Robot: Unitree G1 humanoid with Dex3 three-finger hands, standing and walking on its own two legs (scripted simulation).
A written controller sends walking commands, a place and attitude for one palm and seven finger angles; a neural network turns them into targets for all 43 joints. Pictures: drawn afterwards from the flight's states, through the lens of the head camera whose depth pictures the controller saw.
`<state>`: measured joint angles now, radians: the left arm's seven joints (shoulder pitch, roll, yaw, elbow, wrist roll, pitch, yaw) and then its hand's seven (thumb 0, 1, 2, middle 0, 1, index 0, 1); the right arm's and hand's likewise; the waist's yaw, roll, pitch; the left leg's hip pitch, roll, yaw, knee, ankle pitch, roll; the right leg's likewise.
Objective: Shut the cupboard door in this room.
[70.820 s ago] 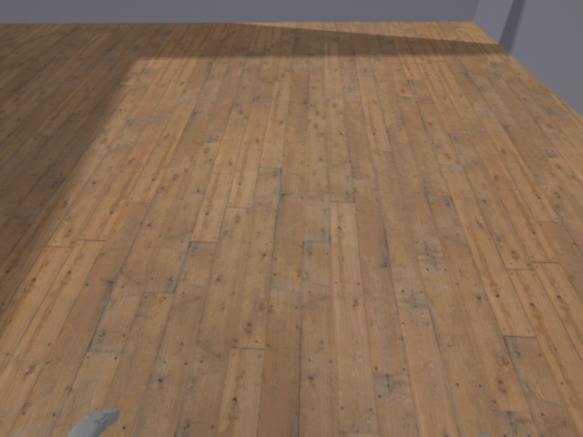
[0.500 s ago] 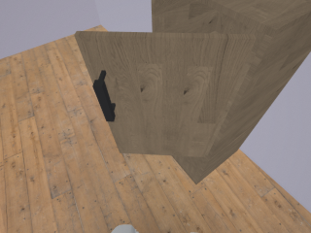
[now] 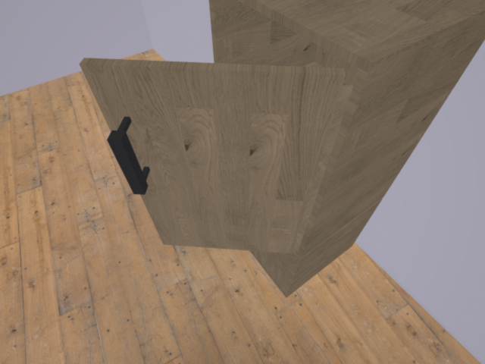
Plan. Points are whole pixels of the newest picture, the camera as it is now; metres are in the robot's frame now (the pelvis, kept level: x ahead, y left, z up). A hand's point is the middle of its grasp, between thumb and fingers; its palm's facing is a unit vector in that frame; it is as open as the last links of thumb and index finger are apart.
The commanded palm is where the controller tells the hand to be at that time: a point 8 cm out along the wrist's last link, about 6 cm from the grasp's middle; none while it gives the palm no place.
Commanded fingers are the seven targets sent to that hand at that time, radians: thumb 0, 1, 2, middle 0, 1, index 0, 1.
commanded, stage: come to a stop and stand still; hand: left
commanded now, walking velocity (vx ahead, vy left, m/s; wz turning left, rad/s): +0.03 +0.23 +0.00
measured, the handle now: (133, 157) +0.44 +0.24 +0.07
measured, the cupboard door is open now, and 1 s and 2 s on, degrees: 50 50 50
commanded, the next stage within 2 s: look again from close up in 0.74 s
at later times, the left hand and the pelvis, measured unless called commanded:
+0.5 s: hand out of the picture +0.00 +0.26 -0.17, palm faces +0.01 -0.96 -0.28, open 7.4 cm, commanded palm none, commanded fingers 0.00 0.90 0.90 -0.20 -0.30 -0.20 -0.30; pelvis -0.03 +0.06 -0.01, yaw -1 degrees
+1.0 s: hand out of the picture -0.01 +0.22 -0.17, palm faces -0.04 -0.98 -0.20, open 7.4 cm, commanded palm none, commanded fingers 0.00 0.90 0.90 -0.20 -0.30 -0.20 -0.30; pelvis -0.03 +0.05 +0.01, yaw -2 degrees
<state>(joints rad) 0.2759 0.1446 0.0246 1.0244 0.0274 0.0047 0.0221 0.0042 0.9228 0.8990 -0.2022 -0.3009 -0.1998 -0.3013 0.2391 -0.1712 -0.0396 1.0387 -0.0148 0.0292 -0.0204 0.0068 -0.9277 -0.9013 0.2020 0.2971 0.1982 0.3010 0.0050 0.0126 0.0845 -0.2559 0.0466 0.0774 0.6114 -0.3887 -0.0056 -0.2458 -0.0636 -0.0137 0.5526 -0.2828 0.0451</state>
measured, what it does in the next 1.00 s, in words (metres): steps on the spot: left foot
